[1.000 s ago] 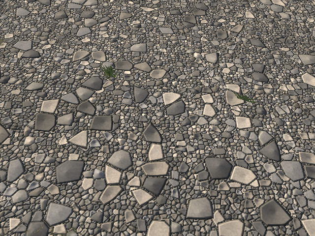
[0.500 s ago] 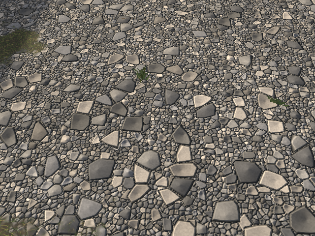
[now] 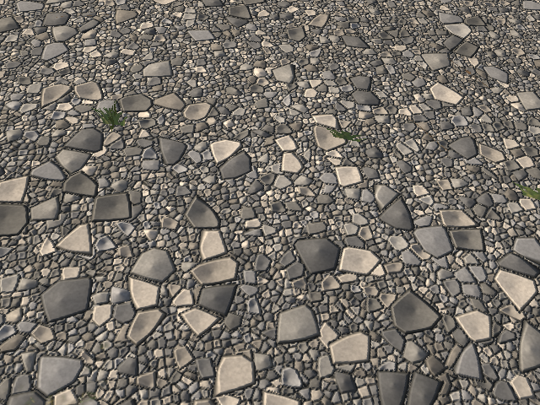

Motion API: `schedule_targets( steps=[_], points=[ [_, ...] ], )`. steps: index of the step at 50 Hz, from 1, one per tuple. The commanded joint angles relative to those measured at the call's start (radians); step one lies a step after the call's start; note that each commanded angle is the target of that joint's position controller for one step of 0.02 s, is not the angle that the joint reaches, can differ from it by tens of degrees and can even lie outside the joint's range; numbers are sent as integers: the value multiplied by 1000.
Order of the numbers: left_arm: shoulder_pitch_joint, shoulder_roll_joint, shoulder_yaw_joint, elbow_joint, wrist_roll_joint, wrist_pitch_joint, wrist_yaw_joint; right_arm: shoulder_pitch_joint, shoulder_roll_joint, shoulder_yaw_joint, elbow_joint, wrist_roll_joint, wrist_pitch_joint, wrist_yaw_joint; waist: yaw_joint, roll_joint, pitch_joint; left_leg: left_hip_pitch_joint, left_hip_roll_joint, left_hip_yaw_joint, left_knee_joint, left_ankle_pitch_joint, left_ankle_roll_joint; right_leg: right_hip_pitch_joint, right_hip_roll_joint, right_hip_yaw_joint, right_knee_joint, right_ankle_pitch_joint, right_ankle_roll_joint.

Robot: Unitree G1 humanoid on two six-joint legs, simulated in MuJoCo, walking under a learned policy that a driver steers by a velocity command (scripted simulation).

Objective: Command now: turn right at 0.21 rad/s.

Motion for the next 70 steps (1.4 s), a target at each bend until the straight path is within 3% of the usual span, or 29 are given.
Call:
schedule_targets(
  steps=[1,5,7,8,9,10,11,13,15,18,29,33,35,36,38,41,46,48,49,50,51,52,53,55,58,65,67,69,70],
  points=[
    [-12,41,-7,-42,-6,-4,4,27,-150,-27,-21,-1,-12,2,-13,199,-65,136,238,-175,-44,542,161,-11,-20,-28,-149,-27,4],
    [-3,33,-22,-24,-20,-8,21,24,-169,-29,10,-4,-4,14,-7,224,-72,83,230,-176,5,610,146,160,-26,-106,-417,33,-28],
    [43,33,-29,2,-10,-25,32,17,-161,-26,27,3,0,15,32,164,-73,1,208,-164,40,513,72,332,-69,-71,-704,326,-52],
    [57,84,-23,5,8,-41,41,31,-132,-17,17,6,-8,18,15,69,-118,-90,170,-133,86,360,21,466,-187,63,-714,438,-70],
    [21,135,-22,3,6,-50,43,70,-77,-4,14,16,-8,19,-36,-72,-104,-153,69,-56,72,21,-14,453,-335,194,-660,737,-144],
    [1,80,-38,15,-9,-55,37,65,-73,1,48,12,8,7,-10,-81,-94,-36,70,-44,28,-98,-22,327,-360,177,-642,698,-200],
    [-39,47,-49,12,-6,-60,32,46,-89,-2,58,7,14,3,-24,-76,-60,-4,67,-55,-9,-34,-25,293,-307,152,-654,589,-174],
    [-38,47,-54,28,-3,-63,36,11,-125,-11,75,6,11,12,-6,-81,-32,37,77,-68,-44,105,-28,261,-218,104,-673,464,-113],
    [2,51,-55,61,-13,-69,43,37,-104,-6,106,6,6,18,-6,-45,-37,54,94,-73,-61,155,-29,275,-191,75,-672,456,-97],
    [18,39,-60,88,-15,-72,43,45,-85,2,147,5,5,14,-2,14,-25,48,99,-76,-80,150,-33,277,-183,66,-668,428,-98],
    [41,40,-67,146,-8,-83,52,29,-73,9,220,11,6,12,0,43,-7,13,98,-94,-54,146,-26,255,-166,33,-675,355,-94],
    [75,90,-38,133,-9,-72,70,6,-78,1,181,15,12,15,9,-5,-30,-111,44,-75,102,94,-22,278,-216,45,-641,363,-142],
    [113,108,-21,127,-2,-62,72,-1,-55,2,161,-2,20,19,34,-84,-37,-208,-11,-22,262,-168,-7,272,-296,127,-720,-37,-206],
    [129,126,-9,116,2,-59,72,-31,-70,-6,138,-13,24,26,57,-123,-6,-290,-5,-8,426,-290,9,245,-373,210,-779,-229,-263],
    [136,108,-6,100,16,-72,67,-74,-79,-18,99,-16,25,45,45,-39,74,-455,70,-58,629,-304,24,236,-460,291,-851,-299,-329],
    [90,96,-5,72,10,-107,63,-61,-64,-23,87,-9,6,68,15,-14,55,-435,98,-44,511,-215,9,293,-396,128,-840,-126,-254],
    [70,139,14,51,13,-127,29,-24,-61,-34,61,2,4,90,-11,-53,11,-109,27,94,218,-121,26,170,-343,-87,-736,-57,-196],
    [65,115,10,38,20,-122,16,138,-91,-54,113,-10,-6,88,-75,51,-24,129,-36,102,111,-137,50,27,-281,-190,-470,-63,-160],
    [45,43,-13,8,37,-121,4,263,-168,-79,141,-20,-19,76,-124,295,-53,225,144,-208,-67,-357,102,-109,-191,-316,-90,-57,-107],
    [-61,-11,-29,-90,32,-130,-8,313,-247,-87,134,-6,-29,72,-124,444,-24,267,367,-812,-306,-592,241,-431,-21,-222,134,-197,-75],
    [-72,40,-23,-85,41,-135,-14,250,-221,-81,127,-1,-27,65,-79,231,52,194,386,-758,-295,-548,266,-461,-121,-91,228,-125,-82],
    [-39,56,-21,-59,17,-145,-27,175,-180,-71,101,2,-32,59,-36,133,61,144,342,-609,-256,-428,231,-419,-166,-84,204,28,-88],
    [7,50,-24,-27,5,-154,-33,130,-153,-65,85,0,-41,53,-5,97,55,124,279,-477,-254,-242,187,-355,-189,-88,151,118,-83],
    [43,52,-24,13,27,-139,-37,104,-114,-49,80,2,-63,44,14,108,7,145,209,-292,-254,79,135,-274,-199,-113,112,211,-64],
    [7,24,-28,5,15,-108,-38,191,-98,-41,121,7,-84,46,8,94,-8,209,193,-146,-226,433,115,-312,-183,-138,135,247,-58],
    [-181,-33,-52,-71,8,-107,-42,214,-62,-17,149,-4,-94,27,-24,105,85,184,175,45,-279,574,65,-306,-97,-184,-172,388,-84],
    [-199,-53,-64,-85,16,-112,-37,237,-53,-7,176,2,-95,17,-25,98,95,188,186,73,-242,834,56,-203,-66,-248,-298,397,-107],
    [-79,-32,-59,-50,16,-122,-22,233,-80,-8,191,2,-99,3,24,136,28,226,192,78,-91,1170,31,-52,1,-282,-339,373,-139],
    [51,-7,-49,-7,14,-130,-14,209,-98,-11,190,0,-96,-4,76,155,-34,231,193,70,44,1234,20,56,26,-266,-354,361,-155]
  ],
)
